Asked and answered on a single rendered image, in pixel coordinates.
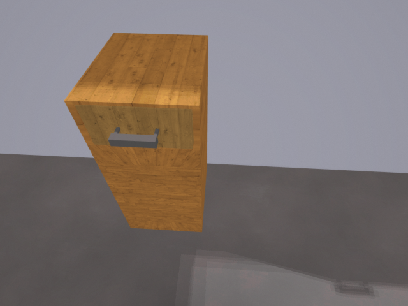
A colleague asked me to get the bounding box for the drawer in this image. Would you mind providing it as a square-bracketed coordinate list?
[75, 105, 194, 149]

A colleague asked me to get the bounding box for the handle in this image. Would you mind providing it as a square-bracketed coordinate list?
[108, 127, 159, 148]

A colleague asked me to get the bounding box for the cabinet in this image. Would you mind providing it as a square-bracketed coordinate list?
[64, 33, 208, 232]

